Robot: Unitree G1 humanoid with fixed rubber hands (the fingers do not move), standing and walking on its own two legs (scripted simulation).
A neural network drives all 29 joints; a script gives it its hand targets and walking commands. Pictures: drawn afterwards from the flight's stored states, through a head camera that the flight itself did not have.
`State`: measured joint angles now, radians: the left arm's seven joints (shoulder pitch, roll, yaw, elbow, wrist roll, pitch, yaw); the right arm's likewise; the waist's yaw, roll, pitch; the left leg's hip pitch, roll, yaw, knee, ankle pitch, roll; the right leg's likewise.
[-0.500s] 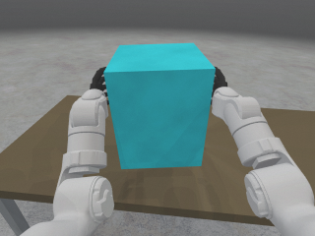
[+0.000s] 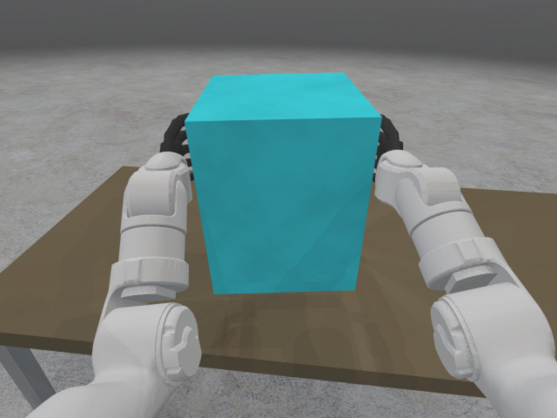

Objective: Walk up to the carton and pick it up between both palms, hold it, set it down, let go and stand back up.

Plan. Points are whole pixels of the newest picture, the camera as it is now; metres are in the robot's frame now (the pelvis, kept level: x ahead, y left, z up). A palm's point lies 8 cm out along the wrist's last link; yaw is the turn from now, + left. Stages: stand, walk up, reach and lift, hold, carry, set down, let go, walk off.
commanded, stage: hold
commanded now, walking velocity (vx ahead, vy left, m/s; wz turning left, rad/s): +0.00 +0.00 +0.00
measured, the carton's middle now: (281, 178) +0.40 +0.00 +0.24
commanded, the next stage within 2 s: set down in 1.82 s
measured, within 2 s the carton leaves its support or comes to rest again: neither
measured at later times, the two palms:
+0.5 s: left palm (177, 170) +0.38 +0.14 +0.27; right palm (389, 168) +0.37 -0.15 +0.27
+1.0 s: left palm (173, 169) +0.38 +0.15 +0.27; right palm (386, 165) +0.37 -0.14 +0.28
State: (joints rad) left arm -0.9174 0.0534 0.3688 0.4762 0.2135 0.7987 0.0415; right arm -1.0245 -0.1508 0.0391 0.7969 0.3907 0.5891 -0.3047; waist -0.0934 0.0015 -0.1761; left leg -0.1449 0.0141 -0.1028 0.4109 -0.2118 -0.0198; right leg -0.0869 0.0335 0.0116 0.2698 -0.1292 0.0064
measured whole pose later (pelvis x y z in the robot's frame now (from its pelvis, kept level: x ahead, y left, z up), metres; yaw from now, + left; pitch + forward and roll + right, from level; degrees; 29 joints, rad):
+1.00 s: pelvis +0.00 +0.00 +0.00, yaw +0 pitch -4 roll -2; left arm -0.89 0.05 0.36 0.46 0.22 0.81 0.03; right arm -1.01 -0.14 0.03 0.79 0.39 0.61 -0.31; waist -0.10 0.00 -0.18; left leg -0.13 0.01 -0.11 0.42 -0.22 -0.02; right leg -0.07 0.03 0.02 0.27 -0.14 0.01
